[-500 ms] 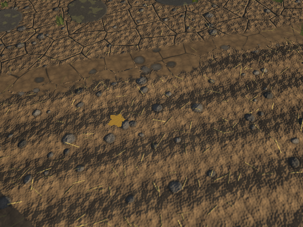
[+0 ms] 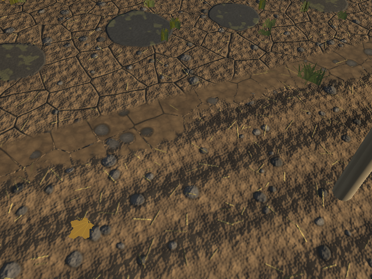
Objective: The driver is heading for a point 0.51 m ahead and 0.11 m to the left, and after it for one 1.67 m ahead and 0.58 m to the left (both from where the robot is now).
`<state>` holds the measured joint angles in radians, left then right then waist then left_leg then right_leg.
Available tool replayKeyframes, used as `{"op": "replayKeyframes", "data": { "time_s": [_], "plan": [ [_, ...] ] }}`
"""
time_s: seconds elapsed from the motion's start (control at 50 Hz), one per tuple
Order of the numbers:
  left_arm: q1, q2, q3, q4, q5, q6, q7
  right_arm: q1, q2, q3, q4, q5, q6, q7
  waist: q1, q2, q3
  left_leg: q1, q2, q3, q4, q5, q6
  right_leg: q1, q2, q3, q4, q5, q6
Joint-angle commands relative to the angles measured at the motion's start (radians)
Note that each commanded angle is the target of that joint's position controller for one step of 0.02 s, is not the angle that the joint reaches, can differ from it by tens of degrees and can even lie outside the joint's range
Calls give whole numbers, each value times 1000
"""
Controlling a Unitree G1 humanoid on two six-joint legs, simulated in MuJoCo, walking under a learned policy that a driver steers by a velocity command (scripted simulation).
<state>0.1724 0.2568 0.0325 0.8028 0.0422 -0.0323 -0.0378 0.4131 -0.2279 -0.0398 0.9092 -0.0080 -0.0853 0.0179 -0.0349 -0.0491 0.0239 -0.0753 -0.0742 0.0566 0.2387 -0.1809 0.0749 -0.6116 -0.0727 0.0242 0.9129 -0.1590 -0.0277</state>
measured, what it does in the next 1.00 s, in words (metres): walks ahead, turning left: right foot, then left foot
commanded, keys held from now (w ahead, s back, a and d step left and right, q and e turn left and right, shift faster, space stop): w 0.24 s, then w+q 0.38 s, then q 0.38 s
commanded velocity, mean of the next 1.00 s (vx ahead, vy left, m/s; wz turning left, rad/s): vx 0.40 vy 0.00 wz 0.30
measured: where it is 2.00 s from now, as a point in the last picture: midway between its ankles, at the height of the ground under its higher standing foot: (194, 277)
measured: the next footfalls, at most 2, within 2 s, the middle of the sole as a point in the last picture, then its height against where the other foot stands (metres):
right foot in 0.22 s outside the picture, level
left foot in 0.76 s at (161, 268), level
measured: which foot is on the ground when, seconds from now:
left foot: down 0.00-0.24, up 0.26-0.74, down 0.76-1.00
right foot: up 0.00-0.20, down 0.22-0.74, up 0.76-1.00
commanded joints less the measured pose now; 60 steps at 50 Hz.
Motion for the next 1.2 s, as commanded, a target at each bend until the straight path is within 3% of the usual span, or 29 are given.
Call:
{"op": "replayKeyframes", "data": {
  "time_s": [0.02,0.14,0.18,0.2,0.22,0.24,0.26,0.28,0.3,0.32,0.34,0.38,0.44,0.56,0.64,0.68,0.72,0.74,0.76,0.78,0.8,0.82,0.84,0.86,0.88,0.92,0.96,1.12,1.2],
  "plan": [
    [-105,19,-9,-85,-6,-13,-6,17,-128,-24,-38,4,-16,-1,1,126,36,-30,232,-133,-113,308,113,1,-2,-58,-159,104,16],
    [-198,44,-9,-118,-12,-23,4,70,-155,-27,-2,-7,-4,-12,-14,135,40,93,293,-137,-28,450,97,83,39,-84,-336,51,-26],
    [-109,62,2,-91,-7,-31,13,51,-167,-29,3,-8,3,-17,35,135,0,118,292,-121,97,639,77,218,81,-96,-400,-13,-58],
    [23,78,13,-44,1,-41,21,44,-163,-27,6,-4,8,-18,95,104,-69,91,256,-83,256,693,59,389,106,-106,-470,13,-84],
    [192,130,31,0,20,-51,33,34,-142,-19,-13,2,7,-18,159,59,-178,-57,217,-51,474,521,37,637,-3,9,-474,-13,-127],
    [301,244,61,9,39,-50,44,103,-37,7,-62,30,4,-11,152,-152,-319,-399,78,29,842,6,-13,941,-308,442,-516,-92,-243],
    [287,224,64,16,-6,-34,39,99,-118,-16,-43,8,12,-19,147,-127,-320,-537,26,-64,984,-347,-4,901,-364,641,-624,-110,-280],
    [190,165,49,7,-20,-30,36,29,-136,-25,-52,-3,18,-19,106,-40,-152,-583,86,-114,1011,-272,6,761,-311,476,-639,-150,-246],
    [117,103,33,-3,-21,-37,32,-8,-111,-19,-57,0,16,-10,79,-14,-65,-559,123,-118,959,-196,6,625,-264,353,-687,-114,-213],
    [85,70,24,0,-19,-46,31,-17,-97,-19,-50,0,24,-6,53,-20,-18,-517,147,-114,906,-156,3,538,-216,255,-728,-76,-169],
    [77,52,18,11,-23,-53,36,-3,-91,-20,-43,-16,38,0,29,-41,8,-476,160,-114,875,-131,-7,474,-181,183,-756,-33,-138],
    [101,58,21,27,-23,-74,38,8,-74,-20,-32,-23,58,13,13,-33,3,-453,155,-106,880,-80,-20,448,-164,106,-785,65,-131],
    [140,79,29,52,-27,-88,40,-78,-68,-25,-59,-19,70,22,14,-10,29,-556,169,-105,847,19,-35,481,-157,10,-812,147,-128],
    [204,73,24,89,-28,-84,48,-276,-42,-11,-126,-20,67,33,51,-8,66,-607,155,-35,593,196,-45,551,-131,-141,-794,308,-102],
    [268,84,24,126,-25,-72,63,-386,-29,3,-177,-27,62,42,81,-2,93,-584,128,52,428,174,-6,660,-158,-207,-728,514,-90],
    [263,103,27,132,-25,-62,73,-349,-34,0,-174,-35,57,39,59,-23,60,-497,69,100,385,103,23,701,-159,-244,-600,831,-72],
    [232,135,37,126,-26,-49,84,-204,-63,-13,-138,-41,49,29,1,-58,-28,-343,-1,115,359,36,63,704,-156,-258,-373,1025,-60],
    [216,142,40,117,-31,-42,84,-94,-91,-28,-107,-48,38,22,-44,-47,-96,-207,-19,89,288,82,90,662,-148,-254,-189,933,-52],
    [188,142,41,98,-44,-42,79,14,-145,-49,-81,-60,25,10,-112,14,-167,-3,51,-6,197,303,135,509,-102,-267,85,620,-17],
    [287,18,18,51,-37,-45,67,-8,-275,-81,-87,-51,26,0,-5,247,-278,337,380,-344,387,1056,258,147,49,-238,431,-466,26],
    [270,73,26,31,-44,-33,67,55,-304,-95,-107,-1,41,-5,-63,166,-451,437,476,-594,299,1102,403,14,119,-42,611,-485,43],
    [194,80,24,14,-40,-33,66,-30,-270,-90,-128,10,58,-18,-48,83,-333,311,444,-496,225,948,373,-42,54,11,592,-357,42],
    [139,79,22,-2,-36,-36,65,-114,-201,-72,-139,17,68,-23,-22,61,-188,151,392,-427,167,818,326,-46,23,5,508,-284,44],
    [123,83,26,-2,-24,-29,65,-159,-155,-58,-141,18,75,-25,18,29,-98,26,333,-371,123,749,278,-18,5,8,434,-260,52],
    [137,84,28,-5,-8,-8,64,-172,-133,-51,-145,23,77,-29,40,36,-70,-68,296,-331,96,718,251,42,-4,9,374,-246,63],
    [171,60,25,-4,-4,30,64,-177,-146,-52,-147,6,70,-22,70,46,-85,-153,249,-284,87,717,225,116,8,0,301,-234,74],
    [167,49,24,-16,-9,43,64,-172,-180,-62,-151,-4,63,-18,74,64,-115,-164,224,-273,93,716,210,119,17,-4,243,-198,80],
    [-19,82,29,-96,-16,67,73,-118,-204,-76,-176,-9,101,-25,3,143,-87,-111,200,-434,58,161,163,26,30,42,33,-151,93],
    [-50,85,24,-120,-29,56,78,-108,-209,-82,-188,-18,111,-23,-12,163,-73,-86,204,-505,96,185,164,77,70,52,-80,-209,74]
  ]
}}
Keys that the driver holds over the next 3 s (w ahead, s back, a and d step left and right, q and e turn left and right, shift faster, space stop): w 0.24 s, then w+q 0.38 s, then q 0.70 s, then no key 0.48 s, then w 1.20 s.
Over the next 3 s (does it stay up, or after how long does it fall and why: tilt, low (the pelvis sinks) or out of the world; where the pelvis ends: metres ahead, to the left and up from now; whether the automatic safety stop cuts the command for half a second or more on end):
stays up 0.88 0.27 0.00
